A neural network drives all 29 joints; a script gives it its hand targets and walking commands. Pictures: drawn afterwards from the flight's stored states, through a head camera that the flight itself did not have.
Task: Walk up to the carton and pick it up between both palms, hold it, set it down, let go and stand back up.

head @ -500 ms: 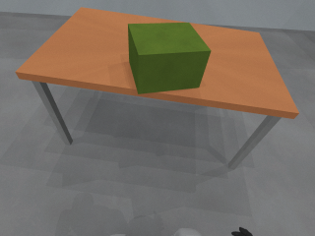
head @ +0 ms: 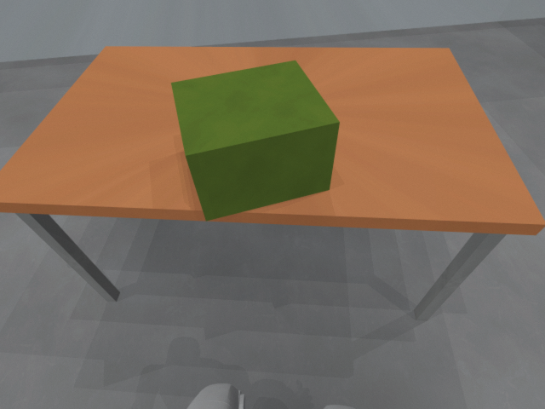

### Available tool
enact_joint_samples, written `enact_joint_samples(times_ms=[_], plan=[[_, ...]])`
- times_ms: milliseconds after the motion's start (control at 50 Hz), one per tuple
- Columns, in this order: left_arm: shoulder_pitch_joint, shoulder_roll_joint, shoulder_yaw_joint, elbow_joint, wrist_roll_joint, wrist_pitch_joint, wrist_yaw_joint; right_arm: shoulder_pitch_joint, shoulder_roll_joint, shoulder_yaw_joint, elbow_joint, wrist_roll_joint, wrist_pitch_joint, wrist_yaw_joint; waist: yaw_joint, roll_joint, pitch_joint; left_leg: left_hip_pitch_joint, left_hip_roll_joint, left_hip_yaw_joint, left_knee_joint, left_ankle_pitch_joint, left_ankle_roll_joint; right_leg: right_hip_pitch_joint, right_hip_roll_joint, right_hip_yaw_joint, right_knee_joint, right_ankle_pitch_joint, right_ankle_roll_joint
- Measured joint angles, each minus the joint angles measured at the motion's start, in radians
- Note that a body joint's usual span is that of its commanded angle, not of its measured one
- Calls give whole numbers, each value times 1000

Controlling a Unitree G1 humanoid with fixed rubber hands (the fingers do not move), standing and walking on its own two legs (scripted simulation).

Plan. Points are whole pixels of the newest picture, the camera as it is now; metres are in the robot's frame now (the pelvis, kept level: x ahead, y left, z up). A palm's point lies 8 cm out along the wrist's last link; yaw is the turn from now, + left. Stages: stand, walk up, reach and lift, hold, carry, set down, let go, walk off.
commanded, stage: walk up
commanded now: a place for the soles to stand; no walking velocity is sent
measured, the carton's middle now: (252, 137) +0.66 +0.06 -0.01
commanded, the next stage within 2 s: none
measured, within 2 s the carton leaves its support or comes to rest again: neither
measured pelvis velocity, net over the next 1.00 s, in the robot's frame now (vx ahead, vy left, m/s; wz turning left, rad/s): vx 0.16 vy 0.06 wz -0.05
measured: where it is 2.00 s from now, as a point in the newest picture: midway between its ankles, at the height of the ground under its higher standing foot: (262, 383)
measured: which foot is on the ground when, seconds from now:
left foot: up 0.00-0.26, down 0.28-1.00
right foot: down 0.00-0.30, up 0.32-0.64, down 0.66-1.00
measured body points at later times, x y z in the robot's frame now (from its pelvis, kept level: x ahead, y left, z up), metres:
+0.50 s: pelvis +0.13 +0.07 +0.00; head +0.15 +0.09 +0.45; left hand +0.18 +0.33 -0.13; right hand +0.20 -0.19 -0.11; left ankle +0.19 +0.17 -0.73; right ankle +0.13 -0.07 -0.67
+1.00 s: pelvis +0.16 +0.06 +0.00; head +0.17 +0.05 +0.45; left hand +0.30 +0.30 -0.11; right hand +0.23 -0.21 -0.12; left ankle +0.19 +0.17 -0.73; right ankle +0.19 -0.06 -0.73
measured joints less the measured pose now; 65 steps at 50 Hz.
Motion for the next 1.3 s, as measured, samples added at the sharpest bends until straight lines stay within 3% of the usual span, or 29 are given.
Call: enact_joint_samples(times_ms=[120,240,280,320,380,440,520,600,660,720,940,1300], plan=[[57,15,1,45,6,-10,-2,-56,-1,-13,-38,3,-3,18,22,6,-7,-93,53,-13,-227,128,-29,83,11,-2,-85,-6,3],[84,44,14,58,0,-6,-6,-84,33,-10,-35,0,-4,23,49,-14,-24,-21,70,-3,-515,202,-9,131,7,-10,-56,-83,37],[91,52,12,59,-2,8,-8,-81,40,-9,-47,1,-21,16,49,-28,-33,41,56,4,-597,250,0,126,-5,-4,3,-136,56],[78,60,13,64,-4,25,-10,-86,56,-5,-52,-4,-38,3,37,-76,-22,47,18,29,-558,224,-6,93,-43,24,127,-198,40],[53,46,8,56,-3,62,-5,-82,58,5,-63,12,-32,-19,9,-71,-13,57,18,34,-515,159,24,-9,-2,46,401,-312,35],[13,47,9,38,0,72,-4,-62,65,9,-59,19,-23,-32,-21,-72,8,102,17,37,-566,170,31,-95,15,34,517,-275,38],[-19,56,18,16,-7,60,-9,-28,61,16,-34,15,-14,-39,-46,-93,9,142,-2,60,-638,190,34,-156,1,45,442,-193,47],[-57,48,11,17,-8,64,-3,-11,45,17,-26,18,-10,-40,-59,-88,15,143,-15,77,-625,170,32,-121,-21,46,233,-147,53],[-82,34,0,20,-13,59,1,-18,26,27,-21,28,1,-33,-54,-65,15,117,-8,86,-554,125,23,-50,-17,41,54,-15,41],[-111,12,-19,38,-23,60,2,-41,15,31,-7,44,18,-28,-48,-7,10,114,24,68,-523,91,7,-44,16,30,56,-18,31],[-176,23,-28,47,-48,48,-13,-64,25,51,18,45,-5,-21,-40,-42,-51,186,1,85,-681,164,3,-11,6,55,-30,5,31],[-131,29,-23,92,-38,50,-10,-91,18,41,38,47,5,-16,-19,-50,-61,193,8,95,-690,170,8,-2,16,71,-59,29,38]])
